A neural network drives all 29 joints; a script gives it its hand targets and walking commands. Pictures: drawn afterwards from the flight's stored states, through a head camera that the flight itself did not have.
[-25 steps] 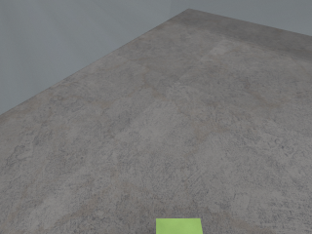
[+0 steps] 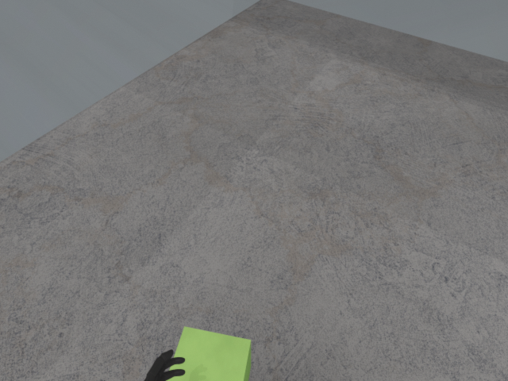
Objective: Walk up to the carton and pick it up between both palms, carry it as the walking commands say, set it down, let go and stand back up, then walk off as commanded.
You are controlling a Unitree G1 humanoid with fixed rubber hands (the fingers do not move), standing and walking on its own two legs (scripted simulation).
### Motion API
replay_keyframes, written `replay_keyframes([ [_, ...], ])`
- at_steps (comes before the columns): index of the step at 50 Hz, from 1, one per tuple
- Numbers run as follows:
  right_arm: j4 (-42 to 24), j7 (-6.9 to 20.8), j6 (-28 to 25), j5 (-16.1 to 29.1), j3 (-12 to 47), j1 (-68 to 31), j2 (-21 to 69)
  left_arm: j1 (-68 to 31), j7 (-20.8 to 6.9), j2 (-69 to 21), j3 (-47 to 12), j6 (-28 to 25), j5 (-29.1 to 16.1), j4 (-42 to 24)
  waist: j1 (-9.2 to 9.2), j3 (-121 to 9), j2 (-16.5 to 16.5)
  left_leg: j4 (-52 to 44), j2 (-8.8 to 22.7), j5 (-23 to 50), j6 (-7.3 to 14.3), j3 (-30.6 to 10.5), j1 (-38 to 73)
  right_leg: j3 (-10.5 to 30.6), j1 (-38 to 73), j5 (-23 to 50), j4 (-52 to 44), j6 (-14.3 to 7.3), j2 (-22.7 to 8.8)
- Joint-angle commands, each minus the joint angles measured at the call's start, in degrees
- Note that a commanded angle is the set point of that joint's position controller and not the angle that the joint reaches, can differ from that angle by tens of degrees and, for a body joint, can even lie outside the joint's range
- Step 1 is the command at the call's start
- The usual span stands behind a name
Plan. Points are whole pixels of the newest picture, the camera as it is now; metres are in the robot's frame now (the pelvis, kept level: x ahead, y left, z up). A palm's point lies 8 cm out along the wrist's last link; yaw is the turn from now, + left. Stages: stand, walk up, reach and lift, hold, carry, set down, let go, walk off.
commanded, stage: walk off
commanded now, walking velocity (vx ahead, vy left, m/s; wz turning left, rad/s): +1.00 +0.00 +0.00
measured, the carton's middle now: out of the picture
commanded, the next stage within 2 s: stand in 1.02 s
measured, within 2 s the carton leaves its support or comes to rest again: neither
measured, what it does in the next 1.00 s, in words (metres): climbs: left foot, then right foot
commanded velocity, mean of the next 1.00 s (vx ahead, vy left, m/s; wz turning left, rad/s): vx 1.00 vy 0.00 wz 0.00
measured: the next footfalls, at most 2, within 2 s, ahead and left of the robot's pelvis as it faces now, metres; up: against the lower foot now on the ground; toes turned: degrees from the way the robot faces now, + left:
left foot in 0.22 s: +0.33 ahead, +0.16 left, +0.00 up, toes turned +10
right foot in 0.56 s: +0.73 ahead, -0.16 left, +0.00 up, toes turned -4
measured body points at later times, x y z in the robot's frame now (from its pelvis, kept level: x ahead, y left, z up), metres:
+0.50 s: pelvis +0.46 -0.02 +0.00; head +0.49 -0.06 +0.45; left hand +0.54 +0.22 -0.12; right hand +0.45 -0.26 -0.17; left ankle +0.29 +0.16 -0.71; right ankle +0.61 -0.16 -0.69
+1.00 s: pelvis +0.66 -0.13 +0.03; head +0.70 -0.16 +0.48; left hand +0.47 +0.04 -0.08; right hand +0.92 -0.29 -0.09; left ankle +0.44 +0.09 -0.53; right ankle +0.68 -0.16 -0.71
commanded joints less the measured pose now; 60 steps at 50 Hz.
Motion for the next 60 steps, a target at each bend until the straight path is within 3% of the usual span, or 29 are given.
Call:
replay_keyframes([
  [1,-9.49,0.75,-1.23,-0.87,-1.12,-7.94,-3.02,17.5,1.71,8.68,2.46,-1.22,0.25,5.14,6.38,2.49,-0.24,-0.4,2.57,-0.07,-0.58,-1.56,-25.16,23.68,18.25,17.79,-21.55,-7.97,-16.76],
  [4,-16.48,1.32,0.64,-0.71,-0.08,-21.66,-3.59,18.4,3.12,6.69,3.25,-2.78,-0.83,2.82,6.0,8.25,-7.56,-15.46,4.89,0.78,-1.56,-2.51,-26.01,18.45,12.44,18.11,-28.64,-7.05,-16.52],
  [6,-17.64,2.16,0.44,-0.26,1.58,-24.39,-4.1,13.41,2.54,5.35,2.03,-2.18,-1.69,2.33,3.57,12.46,-9.38,-34.8,2.12,6.41,-2.39,1.82,-9.01,6.16,0.42,24.27,-31.06,-4.36,-9.89],
  [7,-16.76,2.86,0.6,-0.38,1.33,-21.57,-5.38,13.24,2.23,6.49,2.35,-2.19,-1.78,2.74,2.19,12.57,-8.6,-37.64,-1.88,14.68,-2.22,6.8,3.65,5.04,-5.24,28.22,-32.21,-4.4,-8.92],
  [9,-14.33,2.51,0.55,-1.47,-0.35,-16.73,-8.83,19.37,1.45,7.66,2.07,-2.0,-2.36,4.53,1.51,6.98,0.86,-39.99,-10.18,16.49,0.48,14.91,21.9,2.18,-3.31,60.52,-19.7,-4.5,-7.51],
  [11,-8.94,2.06,0.82,-2.84,-2.44,1.87,-13.39,12.69,0.92,19.0,4.23,-1.82,-1.81,3.78,-10.34,-5.69,-3.75,-47.14,-14.45,12.57,1.4,17.38,43.49,0.71,-2.16,73.92,7.92,-3.36,-7.45],
  [12,-7.35,1.41,0.95,-4.25,-4.53,8.48,-20.26,12.32,0.58,16.06,3.43,-1.7,-1.77,1.18,-11.91,-10.07,2.6,-44.06,-3.37,11.42,5.8,4.79,62.59,4.35,-23.66,37.16,29.01,-1.77,-3.7],
  [13,-7.91,0.79,0.63,-4.12,-6.21,12.47,-27.25,10.09,0.19,12.84,2.21,-1.89,-4.8,-3.26,-13.23,-24.37,23.03,-57.02,23.13,-1.93,14.89,-33.08,68.41,9.24,-35.39,-4.42,57.75,-0.77,3.12],
  [14,-9.18,0.24,0.3,-3.09,-5.23,7.25,-26.12,-0.72,0.61,13.95,1.66,-2.28,-3.98,-5.81,-13.94,-18.21,11.77,-64.13,18.48,-2.55,11.67,-33.26,60.03,17.15,-39.67,-0.03,60.06,-1.51,-1.36],
  [16,-11.54,-0.41,-0.83,-4.14,-3.52,-5.95,-20.26,-0.07,0.08,13.76,2.27,-1.71,-3.68,-5.54,-5.48,-3.14,1.61,-62.16,17.59,2.25,7.91,-20.43,41.85,17.95,-40.0,5.6,50.1,-1.12,-7.46],
  [20,-13.33,-0.72,-3.07,-2.09,-2.54,-18.64,-18.58,6.63,-1.68,11.92,2.98,2.63,-1.31,-7.2,6.73,8.23,9.52,-72.59,12.97,-5.9,2.71,-3.51,17.93,18.47,-31.33,3.18,29.91,1.82,-11.45],
  [23,-13.81,-0.73,-4.07,-0.82,-3.3,-27.88,-21.06,11.47,-3.72,13.2,3.42,3.03,-1.16,-8.22,14.96,8.93,9.85,-76.89,3.61,-2.67,2.33,9.21,2.83,7.68,-7.33,16.98,7.53,2.6,-8.63],
  [25,-14.59,-0.09,-4.26,-0.76,-4.06,-37.88,-23.94,33.84,-3.42,14.01,4.94,3.21,-1.06,-1.7,27.0,0.3,8.42,-68.37,4.28,11.7,3.23,11.94,11.9,4.4,4.35,26.54,8.11,2.03,-7.28],
  [27,-15.21,1.24,-3.67,-2.41,-4.54,-41.3,-23.23,62.63,-0.87,17.18,6.3,3.5,-1.9,9.53,38.29,-11.39,-5.32,-34.14,-2.08,22.28,0.5,14.81,18.07,4.6,23.74,27.57,2.42,2.06,-4.54],
  [28,-16.62,1.93,-3.4,-2.82,-3.87,-41.57,-17.8,67.01,0.19,18.92,5.65,2.74,-1.68,12.15,39.48,-4.64,-13.6,-15.8,-7.45,5.98,-0.02,10.73,13.57,8.33,22.14,28.53,-5.36,4.5,-5.72],
  [29,-15.82,1.82,-3.62,-0.85,-2.21,-21.79,-6.14,55.0,1.34,23.59,4.84,0.74,0.06,10.9,24.66,-8.98,-39.93,0.16,-16.31,-8.31,-1.3,1.81,2.86,22.87,28.91,32.64,-9.44,10.27,-10.12],
  [30,-13.56,0.66,-3.71,1.13,-1.74,-9.87,-5.33,44.39,1.79,25.47,5.42,-0.1,0.17,9.2,16.27,-16.64,-41.64,6.24,-18.26,-12.16,-1.71,-4.64,-0.75,33.65,36.45,51.71,-9.56,9.87,-13.9],
  [31,-11.9,-0.67,-3.48,1.59,-2.82,-9.26,-9.18,38.39,1.86,22.93,5.34,-0.91,0.14,8.66,13.53,-20.02,-27.76,5.27,-17.43,-11.25,-1.25,-6.31,-2.27,28.2,42.47,75.27,-1.53,8.56,-11.44],
  [32,-12.65,-1.52,-3.43,1.59,-3.64,-12.4,-11.52,36.52,1.92,21.39,5.21,-1.1,-0.35,9.26,13.49,-21.62,-22.13,1.93,-17.12,-10.95,-1.29,-6.73,-5.84,23.48,47.6,87.91,5.01,7.46,-9.49],
  [34,-17.43,-1.15,-3.07,0.49,-4.25,-24.22,-11.16,40.02,2.98,14.19,3.41,0.39,-0.93,11.52,16.17,-17.69,-24.34,-0.38,-18.69,-6.59,-1.81,-7.82,-11.15,20.64,48.19,85.78,3.12,7.54,-8.9],
  [36,-18.71,0.07,-1.82,0.75,-3.72,-25.0,-8.1,40.44,3.67,10.0,1.93,1.21,-0.91,12.49,14.01,-17.04,-22.99,-4.33,-18.96,-3.43,-2.51,-8.68,-9.96,21.06,46.27,77.83,0.01,8.69,-8.01],
  [43,-20.08,2.14,2.29,-1.27,1.21,-26.6,-6.22,31.08,2.04,9.11,2.52,-1.88,-1.41,6.6,9.59,-13.84,-8.37,-3.82,-4.98,6.43,-2.12,-4.38,-2.3,40.31,14.45,2.86,-25.57,-6.49,-17.1],
  [44,-20.06,2.12,2.77,-0.73,0.52,-27.54,-8.66,26.76,1.78,10.47,2.83,-2.24,-0.89,5.2,6.84,-11.05,-1.3,-2.53,-4.33,6.6,-1.98,-5.92,-5.9,37.8,11.82,-6.26,-27.08,-6.98,-17.2],
  [45,-20.38,1.89,2.92,-0.93,0.13,-31.02,-10.93,28.36,1.71,10.45,3.13,-2.1,-1.04,4.99,8.32,-10.03,2.81,-3.15,-5.04,7.7,-1.99,-5.37,-7.4,36.91,15.09,-6.99,-28.55,-4.34,-16.63],
  [47,-22.96,1.48,2.57,-1.61,0.17,-41.01,-12.19,37.72,1.75,10.29,3.6,-1.73,-1.28,8.2,14.65,-5.56,0.11,-6.31,-6.05,6.37,-2.52,-3.61,-9.93,34.94,20.36,-1.22,-30.93,-1.45,-13.69],
  [51,-22.73,1.71,2.55,-0.65,0.6,-42.7,-10.39,40.99,1.99,9.28,3.9,-0.93,-0.82,10.44,15.56,-0.88,-3.12,-12.82,-5.68,4.48,-3.23,-2.28,-10.27,28.76,24.33,6.94,-31.7,-0.07,-11.73],
  [54,-21.0,1.01,2.49,-0.56,0.39,-42.19,-8.95,41.89,2.45,8.01,3.55,-1.14,-0.8,11.48,15.28,1.19,-3.77,-20.65,-7.4,1.13,-5.48,0.58,-9.1,22.73,29.02,41.46,-26.66,2.41,-10.82],
  [57,-19.74,-0.05,2.36,-0.1,-0.2,-41.29,-7.62,45.58,3.49,7.38,2.89,-0.54,-0.92,13.71,16.55,-1.8,-13.26,-28.98,-11.46,-4.57,-7.0,2.86,-10.4,17.8,39.28,75.89,-18.27,4.85,-9.7],
  [60,-20.05,-1.02,2.28,0.59,-0.73,-43.6,-6.94,47.62,4.9,6.69,2.52,0.5,-0.54,15.05,18.05,-5.32,-14.4,-36.89,-14.15,-5.91,-8.32,4.62,-11.31,16.68,46.75,86.47,-14.9,5.81,-9.41],
])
